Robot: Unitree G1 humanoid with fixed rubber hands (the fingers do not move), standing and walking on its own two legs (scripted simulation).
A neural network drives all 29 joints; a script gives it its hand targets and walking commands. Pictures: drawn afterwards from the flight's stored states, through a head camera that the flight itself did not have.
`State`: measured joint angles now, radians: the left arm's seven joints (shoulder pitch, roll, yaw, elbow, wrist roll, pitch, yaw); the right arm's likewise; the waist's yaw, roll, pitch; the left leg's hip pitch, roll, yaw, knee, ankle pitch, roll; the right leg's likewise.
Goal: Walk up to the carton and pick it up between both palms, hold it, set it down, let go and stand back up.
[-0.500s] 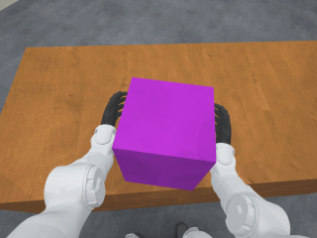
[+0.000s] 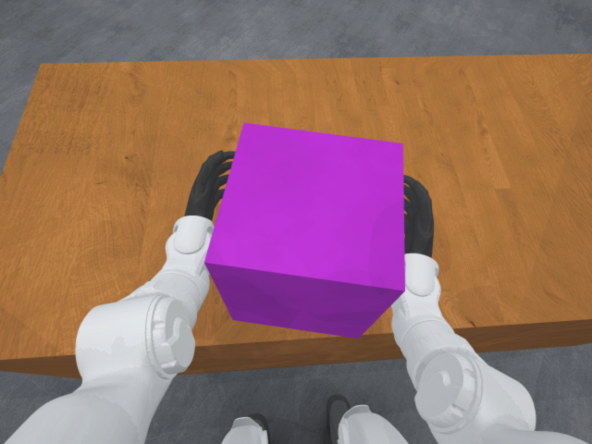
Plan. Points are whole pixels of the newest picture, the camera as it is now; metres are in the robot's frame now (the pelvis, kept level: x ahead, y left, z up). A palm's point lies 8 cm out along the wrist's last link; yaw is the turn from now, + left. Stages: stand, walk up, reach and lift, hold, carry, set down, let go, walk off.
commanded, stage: set down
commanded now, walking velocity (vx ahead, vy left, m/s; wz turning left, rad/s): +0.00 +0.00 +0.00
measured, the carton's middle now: (307, 242) +0.40 -0.03 -0.04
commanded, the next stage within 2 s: none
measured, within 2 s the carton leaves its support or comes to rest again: neither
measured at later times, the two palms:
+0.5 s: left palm (207, 203) +0.46 +0.11 -0.02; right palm (413, 233) +0.39 -0.18 -0.03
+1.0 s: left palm (183, 188) +0.47 +0.14 +0.02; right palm (461, 216) +0.39 -0.24 +0.01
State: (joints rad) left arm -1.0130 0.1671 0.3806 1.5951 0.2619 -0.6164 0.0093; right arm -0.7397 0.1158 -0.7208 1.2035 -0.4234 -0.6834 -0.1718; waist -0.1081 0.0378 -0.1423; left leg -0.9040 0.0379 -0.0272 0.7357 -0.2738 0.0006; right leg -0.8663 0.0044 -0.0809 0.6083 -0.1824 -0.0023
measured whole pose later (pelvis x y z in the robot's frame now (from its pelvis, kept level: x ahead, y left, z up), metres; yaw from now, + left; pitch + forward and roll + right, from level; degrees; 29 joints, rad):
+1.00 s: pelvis +0.00 +0.01 -0.02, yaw -2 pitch +27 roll -3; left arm -0.98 0.27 -0.12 1.45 -0.26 -0.43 0.00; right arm -0.84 -0.19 -0.02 1.31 0.30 -0.44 -0.13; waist -0.12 0.07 -0.27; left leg -1.02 0.03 -0.01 0.91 -0.36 0.01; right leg -1.01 0.00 -0.04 0.81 -0.26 0.02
